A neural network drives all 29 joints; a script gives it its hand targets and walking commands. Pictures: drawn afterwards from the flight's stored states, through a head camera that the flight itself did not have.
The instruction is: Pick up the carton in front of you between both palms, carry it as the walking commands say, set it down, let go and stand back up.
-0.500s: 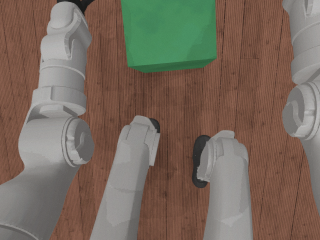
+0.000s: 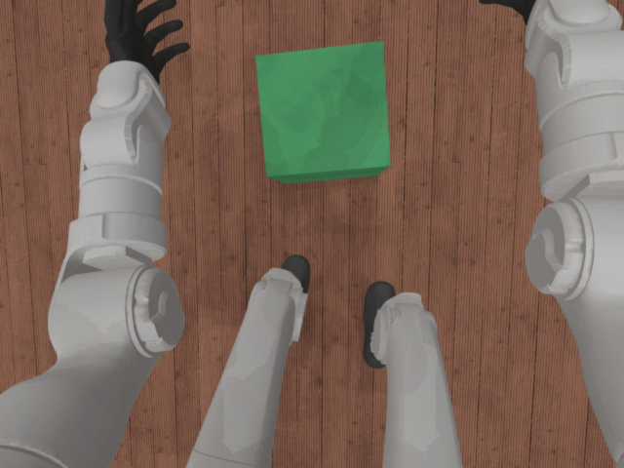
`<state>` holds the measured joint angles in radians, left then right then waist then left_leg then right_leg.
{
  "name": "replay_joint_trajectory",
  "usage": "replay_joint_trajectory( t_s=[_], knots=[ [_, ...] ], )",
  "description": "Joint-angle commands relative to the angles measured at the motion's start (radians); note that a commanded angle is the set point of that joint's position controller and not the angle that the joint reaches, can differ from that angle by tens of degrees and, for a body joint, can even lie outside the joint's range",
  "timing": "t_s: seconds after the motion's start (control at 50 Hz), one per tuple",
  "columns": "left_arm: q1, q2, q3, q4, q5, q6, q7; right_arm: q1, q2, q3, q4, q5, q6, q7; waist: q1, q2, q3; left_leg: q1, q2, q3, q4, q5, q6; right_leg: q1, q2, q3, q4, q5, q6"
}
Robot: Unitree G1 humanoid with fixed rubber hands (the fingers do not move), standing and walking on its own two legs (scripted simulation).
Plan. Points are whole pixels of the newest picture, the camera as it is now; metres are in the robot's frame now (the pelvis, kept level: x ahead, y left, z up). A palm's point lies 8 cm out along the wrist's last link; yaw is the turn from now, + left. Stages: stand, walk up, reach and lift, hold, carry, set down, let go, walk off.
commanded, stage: set down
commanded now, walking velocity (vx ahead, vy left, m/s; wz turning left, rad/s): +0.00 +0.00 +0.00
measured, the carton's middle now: (325, 125) +0.52 +0.08 -0.47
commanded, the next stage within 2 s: let go in 0.04 s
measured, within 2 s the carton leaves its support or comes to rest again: neither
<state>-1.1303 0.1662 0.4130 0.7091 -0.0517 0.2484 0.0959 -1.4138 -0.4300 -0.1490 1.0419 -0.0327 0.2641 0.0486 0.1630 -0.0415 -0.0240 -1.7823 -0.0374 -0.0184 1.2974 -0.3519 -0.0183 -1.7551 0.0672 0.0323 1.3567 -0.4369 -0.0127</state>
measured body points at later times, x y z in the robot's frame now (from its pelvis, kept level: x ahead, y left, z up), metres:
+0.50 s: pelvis +0.05 +0.02 +0.12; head +0.29 +0.01 +0.50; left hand +0.40 +0.26 +0.01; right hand +0.46 -0.16 +0.00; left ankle +0.09 +0.12 -0.56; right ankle +0.06 -0.10 -0.56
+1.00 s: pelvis +0.10 +0.01 +0.17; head +0.16 -0.01 +0.62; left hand +0.26 +0.24 +0.10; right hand +0.32 -0.22 +0.08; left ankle +0.09 +0.12 -0.56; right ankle +0.06 -0.10 -0.56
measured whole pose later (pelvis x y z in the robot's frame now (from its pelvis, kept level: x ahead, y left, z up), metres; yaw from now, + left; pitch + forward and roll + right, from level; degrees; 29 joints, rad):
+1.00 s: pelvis +0.10 +0.01 +0.17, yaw +1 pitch +6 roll +0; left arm 0.22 0.21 0.02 0.41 -0.04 0.03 -0.08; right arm 0.11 -0.19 -0.08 0.51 -0.04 0.02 0.01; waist 0.05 0.02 0.03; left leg -0.34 -0.04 -0.05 0.49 -0.25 0.01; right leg -0.29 0.03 0.04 0.49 -0.31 -0.01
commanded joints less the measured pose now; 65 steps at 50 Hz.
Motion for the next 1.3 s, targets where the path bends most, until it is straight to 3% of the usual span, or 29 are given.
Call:
replay_joint_trajectory(
  t_s=[0.0,0.12,0.24,0.28,0.36,0.44,0.52,0.68,0.78,0.98,1.18,1.28],
  knots=[
    [-0.179,0.106,0.020,-0.098,0.024,-0.027,-0.010,-0.277,-0.084,-0.032,-0.090,-0.021,-0.026,0.008,0.050,-0.123,-1.029,0.598,-0.026,0.089,-0.138,0.395,-0.052,0.646,0.021,-0.011,-0.173,0.338,0.019],
    [-0.053,0.084,0.022,-0.111,0.088,-0.054,-0.055,-0.118,-0.021,-0.102,-0.110,-0.093,-0.048,-0.009,0.021,-0.103,-1.045,0.710,-0.023,0.089,-0.235,0.446,-0.049,0.781,0.018,-0.001,-0.287,0.433,0.026],
    [0.209,0.116,-0.034,-0.192,0.144,-0.095,-0.137,0.195,0.126,-0.137,-0.315,-0.130,-0.074,-0.098,-0.001,-0.076,-1.116,0.873,-0.027,0.082,-0.331,0.557,-0.019,0.996,0.015,0.017,-0.390,0.630,0.050],
    [0.286,0.137,-0.066,-0.217,0.149,-0.107,-0.164,0.289,0.162,-0.128,-0.396,-0.121,-0.084,-0.126,-0.005,-0.058,-1.078,0.953,-0.022,0.068,-0.368,0.564,-0.007,1.002,0.015,0.014,-0.436,0.605,0.054],
    [0.431,0.147,-0.127,-0.239,0.130,-0.126,-0.199,0.456,0.196,-0.101,-0.513,-0.096,-0.108,-0.150,-0.020,-0.018,-0.924,1.137,-0.002,0.035,-0.440,0.538,0.005,0.947,0.013,-0.004,-0.543,0.440,0.053],
    [0.603,0.133,-0.179,-0.230,0.099,-0.154,-0.220,0.637,0.203,-0.076,-0.541,-0.080,-0.143,-0.135,-0.030,0.015,-0.769,1.288,0.020,0.002,-0.504,0.499,0.003,0.906,0.005,-0.019,-0.618,0.310,0.045],
    [0.759,0.117,-0.229,-0.232,0.064,-0.186,-0.219,0.818,0.203,-0.059,-0.522,-0.070,-0.179,-0.114,-0.047,0.033,-0.660,1.407,0.034,-0.028,-0.554,0.507,-0.005,0.917,0.002,-0.024,-0.667,0.257,0.037],
    [1.062,0.112,-0.317,-0.320,0.022,-0.233,-0.186,1.142,0.182,-0.025,-0.533,-0.037,-0.241,-0.082,-0.076,0.080,-0.501,1.600,0.042,-0.066,-0.634,0.614,-0.018,1.050,-0.003,-0.016,-0.756,0.257,0.017],
    [1.231,0.113,-0.351,-0.383,0.010,-0.247,-0.170,1.308,0.165,0.002,-0.571,-0.022,-0.268,-0.066,-0.091,0.078,-0.371,1.647,0.033,-0.060,-0.713,0.603,-0.017,1.229,-0.013,-0.008,-0.830,0.304,0.011],
    [1.325,0.143,-0.356,-0.383,0.021,-0.222,-0.171,1.535,0.162,0.063,-0.638,0.006,-0.247,-0.030,-0.152,-0.011,-0.107,1.643,0.000,-0.007,-0.857,0.386,-0.002,1.546,-0.049,0.005,-0.954,0.420,0.031],
    [1.337,0.157,-0.330,-0.364,0.067,-0.153,-0.170,1.589,0.146,0.098,-0.713,0.040,-0.177,0.013,-0.143,0.038,0.042,1.709,-0.013,0.010,-0.894,0.295,0.007,1.601,-0.065,0.012,-1.008,0.390,0.029],
    [1.318,0.155,-0.328,-0.366,0.073,-0.130,-0.173,1.582,0.143,0.097,-0.720,0.035,-0.153,0.015,-0.145,0.034,0.070,1.737,-0.012,0.011,-0.882,0.281,0.010,1.593,-0.066,0.016,-1.007,0.372,0.027]
  ],
)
